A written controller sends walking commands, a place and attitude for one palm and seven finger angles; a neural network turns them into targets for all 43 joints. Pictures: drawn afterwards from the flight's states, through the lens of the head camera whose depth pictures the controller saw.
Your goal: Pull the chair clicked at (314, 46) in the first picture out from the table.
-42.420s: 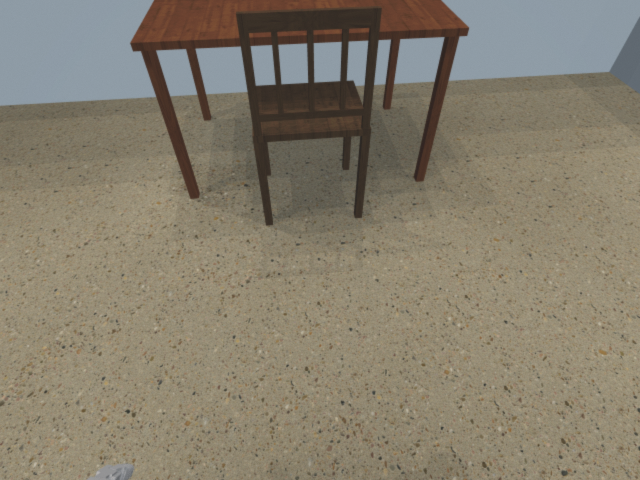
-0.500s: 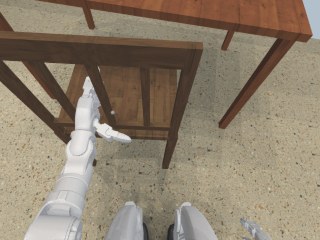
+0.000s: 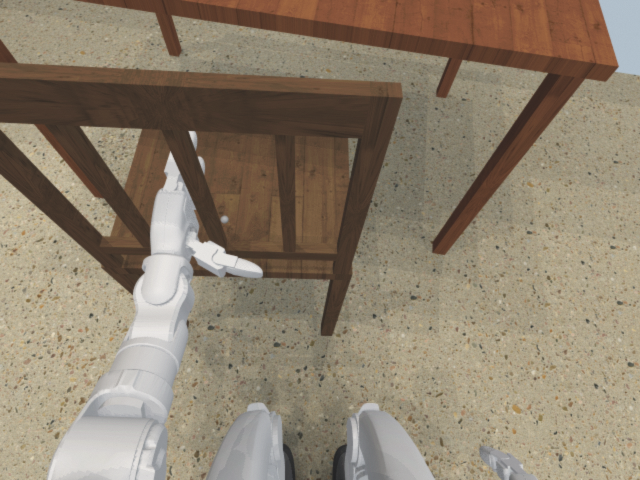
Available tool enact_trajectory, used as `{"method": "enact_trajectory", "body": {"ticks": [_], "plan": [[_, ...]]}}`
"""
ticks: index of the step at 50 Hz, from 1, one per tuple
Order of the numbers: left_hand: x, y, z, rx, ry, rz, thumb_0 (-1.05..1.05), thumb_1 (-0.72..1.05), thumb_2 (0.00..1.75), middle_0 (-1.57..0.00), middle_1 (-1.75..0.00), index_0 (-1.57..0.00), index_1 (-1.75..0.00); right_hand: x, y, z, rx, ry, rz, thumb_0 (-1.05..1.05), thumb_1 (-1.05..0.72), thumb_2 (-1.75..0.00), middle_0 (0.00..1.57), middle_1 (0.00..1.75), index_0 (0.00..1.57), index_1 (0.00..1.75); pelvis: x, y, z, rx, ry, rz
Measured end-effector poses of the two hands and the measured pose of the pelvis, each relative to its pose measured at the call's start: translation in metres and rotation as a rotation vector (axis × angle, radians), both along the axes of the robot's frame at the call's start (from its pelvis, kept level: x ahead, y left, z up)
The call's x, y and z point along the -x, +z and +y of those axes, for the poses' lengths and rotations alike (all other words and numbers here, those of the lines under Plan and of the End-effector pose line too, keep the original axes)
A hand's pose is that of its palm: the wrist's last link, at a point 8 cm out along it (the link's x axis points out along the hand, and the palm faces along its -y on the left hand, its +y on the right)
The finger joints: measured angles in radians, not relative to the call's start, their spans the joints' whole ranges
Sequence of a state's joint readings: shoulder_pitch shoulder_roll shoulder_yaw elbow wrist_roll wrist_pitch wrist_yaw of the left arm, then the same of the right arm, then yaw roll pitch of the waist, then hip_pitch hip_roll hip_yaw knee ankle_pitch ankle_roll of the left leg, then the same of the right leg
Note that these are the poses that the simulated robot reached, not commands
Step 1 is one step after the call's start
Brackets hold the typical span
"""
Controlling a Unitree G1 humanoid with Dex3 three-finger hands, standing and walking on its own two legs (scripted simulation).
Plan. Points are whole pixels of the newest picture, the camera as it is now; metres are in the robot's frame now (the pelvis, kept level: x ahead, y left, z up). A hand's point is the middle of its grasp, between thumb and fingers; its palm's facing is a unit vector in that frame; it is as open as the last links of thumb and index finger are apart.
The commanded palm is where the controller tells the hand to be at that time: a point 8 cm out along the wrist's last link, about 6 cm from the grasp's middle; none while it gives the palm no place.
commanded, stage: hook a spindle and tug to test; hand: left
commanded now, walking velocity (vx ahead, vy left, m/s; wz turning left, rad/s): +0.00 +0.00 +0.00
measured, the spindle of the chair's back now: (202, 198) +0.46 +0.14 +0.02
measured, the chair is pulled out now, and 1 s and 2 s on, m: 0.13 0.13 0.17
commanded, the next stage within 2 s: step backward, pulling the chair out in 1.54 s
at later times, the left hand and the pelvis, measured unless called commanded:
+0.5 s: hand (224, 217) +0.43 +0.12 +0.02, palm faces -0.01 -1.00 -0.02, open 14.2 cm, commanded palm +0.40 +0.15 +0.02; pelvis +0.00 +0.00 +0.00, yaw +0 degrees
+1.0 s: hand (223, 217) +0.43 +0.12 +0.02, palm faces -0.02 -1.00 -0.01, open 5.0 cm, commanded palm +0.40 +0.16 +0.02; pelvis +0.02 +0.00 +0.01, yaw +0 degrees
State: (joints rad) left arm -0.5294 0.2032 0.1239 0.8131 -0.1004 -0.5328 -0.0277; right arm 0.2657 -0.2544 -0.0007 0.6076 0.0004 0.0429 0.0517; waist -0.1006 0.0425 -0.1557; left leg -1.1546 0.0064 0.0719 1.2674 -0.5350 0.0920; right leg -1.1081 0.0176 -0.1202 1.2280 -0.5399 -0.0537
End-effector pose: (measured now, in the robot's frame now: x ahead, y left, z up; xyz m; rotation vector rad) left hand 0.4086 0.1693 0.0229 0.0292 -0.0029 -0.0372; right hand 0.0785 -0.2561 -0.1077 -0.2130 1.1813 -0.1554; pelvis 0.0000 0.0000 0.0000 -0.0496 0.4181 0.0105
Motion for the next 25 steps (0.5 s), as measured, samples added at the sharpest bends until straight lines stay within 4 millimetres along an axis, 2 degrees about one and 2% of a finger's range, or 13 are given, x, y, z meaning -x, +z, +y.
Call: {"method": "enact_trajectory", "body": {"ticks": [6,10,20,25], "plan": [[-0.0008,-0.0005,0.0002,0.006,0.002,-0.007,-0.01,-0.5,0.3,-0.06,-0.1,-0.07,-0.1,-0.0043,-0.0008,-0.0006,0.005,0.007,-0.006,0.01,-0.91,-0.9,0.2,0.3,0.2,0.3,0.0005,-0.0013,0.0002,0.001,0.002,0.004],[-0.0008,-0.0005,0.0003,0.006,0.001,-0.006,-0.01,-0.5,0.3,-0.09,-0.19,-0.09,-0.18,-0.0057,-0.0013,-0.0004,0.005,0.009,-0.006,0.01,-0.91,-0.9,0.2,0.3,0.2,0.3,0.0008,-0.0017,0.0005,0.002,0.003,0.004],[-0.0001,0.0006,-0.0006,0.011,0.021,0.001,-0.01,-0.5,0.3,-0.23,-0.62,-0.22,-0.62,-0.0049,-0.0022,0.0019,-0.005,0.01,0.002,0.01,-0.91,-0.9,0.2,0.3,0.2,0.3,0.0006,-0.001,0.001,0.003,0.006,0.004],[-0.0008,0.0011,-0.0001,0.009,0.029,0.008,-0.01,-0.4,0.34,-0.31,-0.88,-0.28,-0.88,-0.0037,-0.0025,0.0021,-0.01,0.004,0.009,0.01,-0.91,-0.9,0.2,0.3,0.2,0.3,-0.0008,-0.0006,0.0014,0.005,0.006,0.005]]}}
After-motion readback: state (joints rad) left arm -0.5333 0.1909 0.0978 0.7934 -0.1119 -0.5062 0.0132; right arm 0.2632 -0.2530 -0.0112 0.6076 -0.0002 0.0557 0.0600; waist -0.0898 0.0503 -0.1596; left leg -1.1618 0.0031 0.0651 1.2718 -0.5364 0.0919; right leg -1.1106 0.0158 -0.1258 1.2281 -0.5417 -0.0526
